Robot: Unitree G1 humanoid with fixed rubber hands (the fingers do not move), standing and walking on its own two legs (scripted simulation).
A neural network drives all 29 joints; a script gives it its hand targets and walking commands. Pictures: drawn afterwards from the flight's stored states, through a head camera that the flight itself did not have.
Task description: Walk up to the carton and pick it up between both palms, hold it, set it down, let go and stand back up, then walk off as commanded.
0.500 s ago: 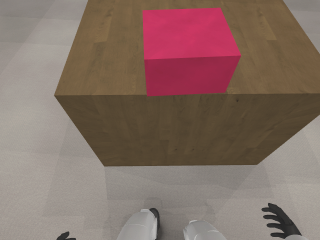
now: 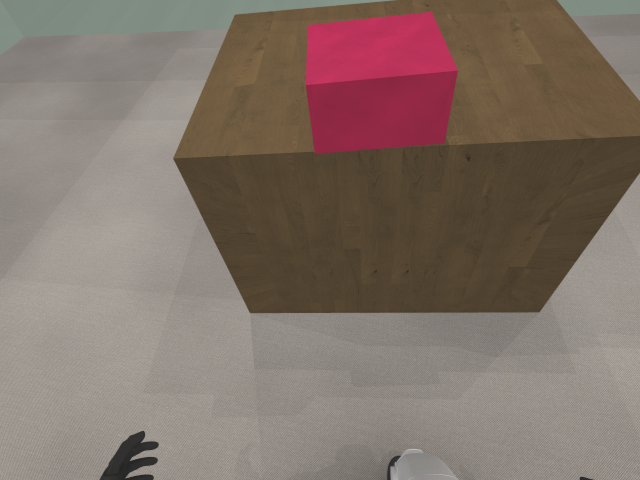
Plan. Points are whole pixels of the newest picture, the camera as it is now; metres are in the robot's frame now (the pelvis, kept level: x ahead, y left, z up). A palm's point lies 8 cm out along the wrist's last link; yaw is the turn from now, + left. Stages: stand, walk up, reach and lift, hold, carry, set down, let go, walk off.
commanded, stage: walk off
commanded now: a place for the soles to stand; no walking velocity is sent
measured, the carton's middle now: (373, 82) +0.84 -0.05 +0.03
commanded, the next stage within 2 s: stand in 0.88 s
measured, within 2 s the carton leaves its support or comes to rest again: neither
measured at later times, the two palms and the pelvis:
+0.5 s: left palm out of the picture +0.01 +0.27 -0.08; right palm out of the picture +0.03 -0.32 -0.08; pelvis -0.06 -0.03 +0.01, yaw -1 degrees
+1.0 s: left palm out of the picture +0.03 +0.28 -0.07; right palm out of the picture +0.02 -0.32 -0.09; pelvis -0.06 -0.02 +0.01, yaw +0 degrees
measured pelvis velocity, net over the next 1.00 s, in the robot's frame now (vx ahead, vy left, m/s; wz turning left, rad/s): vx -0.06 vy -0.02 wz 0.00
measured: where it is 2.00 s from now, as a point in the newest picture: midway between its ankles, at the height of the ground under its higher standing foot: outside the picture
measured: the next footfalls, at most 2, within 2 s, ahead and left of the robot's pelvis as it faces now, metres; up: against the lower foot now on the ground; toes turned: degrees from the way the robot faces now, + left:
left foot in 0.04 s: -0.01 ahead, +0.12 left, +0.00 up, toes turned -3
right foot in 0.36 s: +0.00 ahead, -0.16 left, +0.00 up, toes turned +6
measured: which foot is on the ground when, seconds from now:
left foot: up 0.00-0.02, down 0.04-1.00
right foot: down 0.00-0.04, up 0.06-0.34, down 0.36-1.00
